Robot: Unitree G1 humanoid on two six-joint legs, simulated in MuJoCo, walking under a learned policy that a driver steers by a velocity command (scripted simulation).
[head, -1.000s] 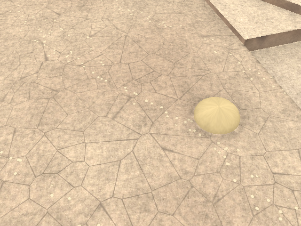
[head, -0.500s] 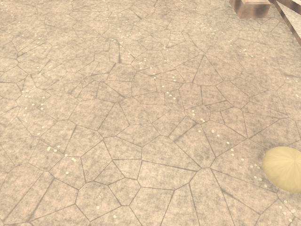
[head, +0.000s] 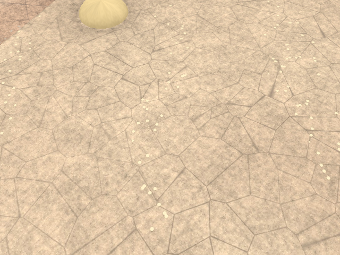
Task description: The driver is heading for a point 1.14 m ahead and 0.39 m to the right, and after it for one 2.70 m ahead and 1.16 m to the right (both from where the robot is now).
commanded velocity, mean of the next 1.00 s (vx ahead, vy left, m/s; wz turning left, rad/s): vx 0.71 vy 0.00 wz -0.57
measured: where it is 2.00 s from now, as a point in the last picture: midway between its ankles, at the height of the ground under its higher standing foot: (303, 88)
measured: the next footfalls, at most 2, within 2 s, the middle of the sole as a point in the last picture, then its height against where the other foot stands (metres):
left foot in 0.28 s outside the picture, level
right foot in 0.80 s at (239, 218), level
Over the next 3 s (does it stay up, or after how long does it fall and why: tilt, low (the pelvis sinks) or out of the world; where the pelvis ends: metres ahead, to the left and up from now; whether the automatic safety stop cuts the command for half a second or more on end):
stays up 1.23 -0.64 0.00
